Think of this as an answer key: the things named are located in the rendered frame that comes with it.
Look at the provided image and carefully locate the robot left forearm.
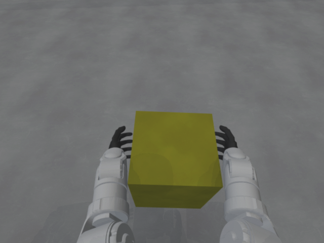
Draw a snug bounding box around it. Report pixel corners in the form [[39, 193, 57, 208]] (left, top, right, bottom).
[[78, 147, 129, 238]]

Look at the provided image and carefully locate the robot left upper arm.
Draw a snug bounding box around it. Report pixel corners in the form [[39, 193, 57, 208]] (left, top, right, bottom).
[[77, 221, 135, 243]]

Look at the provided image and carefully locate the robot right forearm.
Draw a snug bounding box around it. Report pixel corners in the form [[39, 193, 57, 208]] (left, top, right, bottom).
[[222, 147, 278, 236]]

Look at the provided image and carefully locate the right robot hand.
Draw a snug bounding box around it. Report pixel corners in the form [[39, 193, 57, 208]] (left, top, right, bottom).
[[215, 126, 238, 160]]

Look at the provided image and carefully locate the left robot hand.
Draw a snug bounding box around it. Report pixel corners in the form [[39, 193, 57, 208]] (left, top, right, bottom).
[[109, 126, 133, 158]]

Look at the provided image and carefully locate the robot right upper arm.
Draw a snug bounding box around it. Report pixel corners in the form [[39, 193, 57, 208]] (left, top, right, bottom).
[[220, 219, 282, 243]]

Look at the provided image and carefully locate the carton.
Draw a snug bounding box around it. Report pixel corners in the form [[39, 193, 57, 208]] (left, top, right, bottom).
[[128, 111, 223, 209]]

